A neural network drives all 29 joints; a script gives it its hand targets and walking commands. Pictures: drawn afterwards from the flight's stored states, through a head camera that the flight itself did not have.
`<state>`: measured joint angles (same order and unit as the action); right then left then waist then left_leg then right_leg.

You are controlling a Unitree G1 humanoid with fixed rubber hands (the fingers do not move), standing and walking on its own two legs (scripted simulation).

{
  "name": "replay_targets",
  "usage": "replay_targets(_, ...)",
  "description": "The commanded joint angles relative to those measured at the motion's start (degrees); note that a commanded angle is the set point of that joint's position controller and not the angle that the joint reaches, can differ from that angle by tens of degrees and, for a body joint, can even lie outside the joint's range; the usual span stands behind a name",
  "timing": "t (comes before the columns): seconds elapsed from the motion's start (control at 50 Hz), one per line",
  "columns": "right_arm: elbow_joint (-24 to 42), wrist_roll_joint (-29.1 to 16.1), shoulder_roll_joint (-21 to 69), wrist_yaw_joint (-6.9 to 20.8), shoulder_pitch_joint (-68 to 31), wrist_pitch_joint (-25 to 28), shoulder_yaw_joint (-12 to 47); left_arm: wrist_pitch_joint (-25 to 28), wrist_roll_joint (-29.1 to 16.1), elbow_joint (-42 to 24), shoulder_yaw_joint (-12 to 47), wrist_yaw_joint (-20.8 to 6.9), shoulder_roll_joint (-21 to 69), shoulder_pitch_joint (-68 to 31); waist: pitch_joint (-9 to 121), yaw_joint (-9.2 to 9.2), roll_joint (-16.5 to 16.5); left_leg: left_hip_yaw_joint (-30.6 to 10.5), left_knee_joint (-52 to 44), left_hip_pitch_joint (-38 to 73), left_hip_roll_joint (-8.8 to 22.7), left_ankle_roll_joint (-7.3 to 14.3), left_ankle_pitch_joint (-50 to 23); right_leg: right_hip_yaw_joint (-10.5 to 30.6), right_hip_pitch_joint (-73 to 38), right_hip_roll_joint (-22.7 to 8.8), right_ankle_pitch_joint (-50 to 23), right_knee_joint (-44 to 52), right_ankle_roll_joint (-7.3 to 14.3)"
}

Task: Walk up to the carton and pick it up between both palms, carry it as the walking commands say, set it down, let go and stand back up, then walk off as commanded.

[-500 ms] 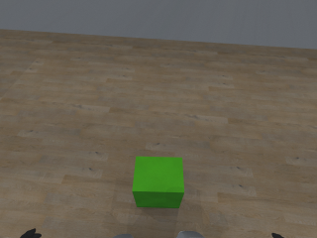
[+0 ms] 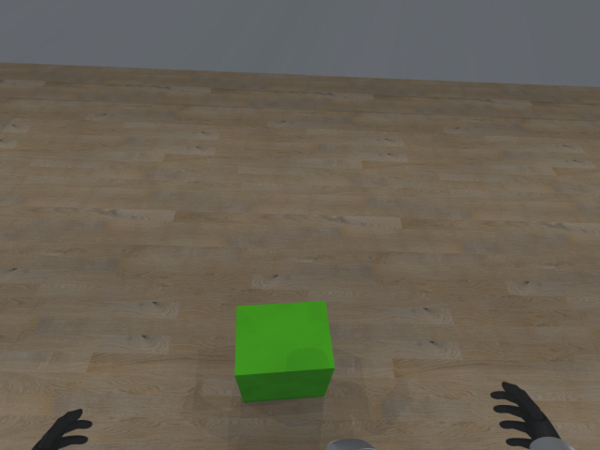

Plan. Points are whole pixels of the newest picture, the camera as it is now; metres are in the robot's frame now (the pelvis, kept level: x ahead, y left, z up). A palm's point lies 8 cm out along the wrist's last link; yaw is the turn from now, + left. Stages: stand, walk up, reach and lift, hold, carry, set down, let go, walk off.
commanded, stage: walk up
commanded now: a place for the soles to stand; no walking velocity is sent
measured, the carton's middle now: (283, 353) +0.43 +0.02 -0.61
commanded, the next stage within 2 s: reach and lift in 1.64 s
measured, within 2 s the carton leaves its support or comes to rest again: neither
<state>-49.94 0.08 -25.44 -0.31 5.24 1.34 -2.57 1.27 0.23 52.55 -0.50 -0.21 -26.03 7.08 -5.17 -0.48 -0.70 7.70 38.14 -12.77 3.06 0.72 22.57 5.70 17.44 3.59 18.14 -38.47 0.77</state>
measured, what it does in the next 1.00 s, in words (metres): stands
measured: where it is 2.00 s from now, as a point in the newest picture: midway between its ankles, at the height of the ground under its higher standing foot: outside the picture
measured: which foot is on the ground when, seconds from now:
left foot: down 0.00-1.00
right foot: down 0.00-1.00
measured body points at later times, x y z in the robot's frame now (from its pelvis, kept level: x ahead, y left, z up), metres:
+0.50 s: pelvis -0.01 -0.01 +0.01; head +0.01 -0.01 +0.46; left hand +0.14 +0.30 -0.09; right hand +0.09 -0.35 -0.09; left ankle -0.02 +0.11 -0.72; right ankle +0.03 -0.12 -0.72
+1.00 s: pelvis +0.01 -0.01 +0.02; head +0.02 -0.01 +0.47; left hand +0.16 +0.30 -0.09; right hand +0.09 -0.35 -0.08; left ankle -0.02 +0.10 -0.72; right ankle +0.03 -0.12 -0.72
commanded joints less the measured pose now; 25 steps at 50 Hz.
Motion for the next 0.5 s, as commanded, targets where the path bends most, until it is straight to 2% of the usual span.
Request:
replay_targets(0.0,2.0,-0.1,-10.0,0.0,-1.8,0.3,-2.3,0.6,0.2,-2.3,-2.1,0.4,-10.8,-1.0,6.7,-0.42,-0.5,-6.0,-6.2,3.8,4.2,2.8,-7.7,10.1,0.7,-7.9,-19.5,7.0,6.1)
replay_targets(0.06,0.8,-0.1,-9.6,0.3,-1.9,0.3,-2.0,0.7,0.3,-2.2,-1.7,0.4,-10.5,-1.9,6.2,-0.88,-2.1,-6.5,-8.8,5.4,3.6,2.7,-3.1,12.5,2.5,-8.5,-16.7,10.0,5.9)
replay_targets(0.16,-1.1,0.4,-10.9,0.3,-2.0,0.5,-2.3,0.3,0.1,-1.2,-1.7,0.2,-9.5,-1.9,5.9,-0.35,-0.5,-7.6,-14.6,7.4,7.6,4.3,-4.2,6.7,2.2,-5.6,-16.9,7.9,3.4)
replay_targets(0.22,-1.4,0.5,-10.8,0.3,-2.9,0.3,-2.5,0.1,0.1,-0.5,-1.8,0.0,-9.1,-1.3,5.3,0.25,0.7,-6.7,-15.4,6.8,8.3,4.5,-3.3,5.5,1.5,-4.9,-15.9,8.0,3.2)
replay_targets(0.26,-1.4,0.4,-10.2,0.4,-3.4,0.0,-2.4,0.0,0.2,-0.4,-1.9,-0.1,-9.3,-1.4,4.7,0.27,-0.2,-5.0,-14.6,5.8,7.0,3.7,-0.9,7.6,1.2,-5.6,-15.3,10.0,3.8)
replay_targets(0.3,-1.6,0.3,-9.3,0.5,-3.3,-0.1,-2.2,0.1,0.3,-0.5,-1.8,0.0,-9.6,-1.6,4.6,0.06,-1.9,-3.8,-13.1,5.2,4.7,2.8,1.2,11.5,1.0,-7.0,-14.1,12.7,4.9)
replay_targets(0.36,-1.9,0.2,-8.6,0.8,-2.5,0.0,-2.1,0.3,0.5,-0.9,-1.7,0.2,-9.8,-1.9,5.5,-0.34,-3.6,-4.4,-12.3,6.9,2.7,2.0,0.5,16.1,1.7,-8.5,-12.2,16.1,5.7)
replay_targets(0.4,-2.4,0.3,-8.9,0.9,-1.7,0.2,-2.3,0.2,0.4,-1.2,-1.5,0.3,-9.3,-2.6,5.8,-0.74,-3.4,-5.1,-14.2,8.9,3.4,2.2,-0.8,14.8,2.5,-7.9,-12.8,16.3,5.0)
replay_targets(0.48,-2.9,0.8,-10.7,0.7,-1.6,0.4,-2.8,-0.1,0.2,-0.8,-1.5,0.1,-8.4,-2.2,5.8,-0.33,0.2,-6.3,-18.5,10.1,8.3,3.7,-3.8,7.2,2.1,-4.5,-17.7,10.6,3.1)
